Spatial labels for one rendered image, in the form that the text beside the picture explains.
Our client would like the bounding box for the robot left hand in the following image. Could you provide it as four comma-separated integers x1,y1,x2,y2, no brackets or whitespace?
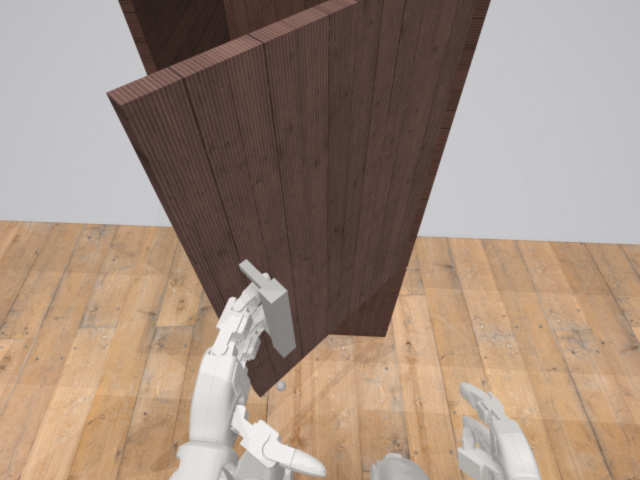
189,273,326,477

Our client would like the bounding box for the handle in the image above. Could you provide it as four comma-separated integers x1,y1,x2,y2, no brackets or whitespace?
239,259,296,358

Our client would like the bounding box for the cupboard door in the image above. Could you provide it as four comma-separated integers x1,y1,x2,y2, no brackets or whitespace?
106,0,477,398

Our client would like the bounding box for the robot left forearm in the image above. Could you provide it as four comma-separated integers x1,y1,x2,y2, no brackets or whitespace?
169,441,239,480

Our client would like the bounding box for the right robot thigh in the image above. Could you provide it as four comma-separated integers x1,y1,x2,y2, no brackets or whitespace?
370,457,430,480

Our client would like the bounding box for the robot thigh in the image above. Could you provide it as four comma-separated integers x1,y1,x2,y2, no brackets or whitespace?
233,442,293,480
370,457,430,480

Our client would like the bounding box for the left robot thigh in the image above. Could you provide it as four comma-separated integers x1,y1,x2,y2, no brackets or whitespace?
233,442,293,480

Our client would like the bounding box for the robot right hand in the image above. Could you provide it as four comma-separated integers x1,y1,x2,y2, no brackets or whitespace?
457,382,542,480

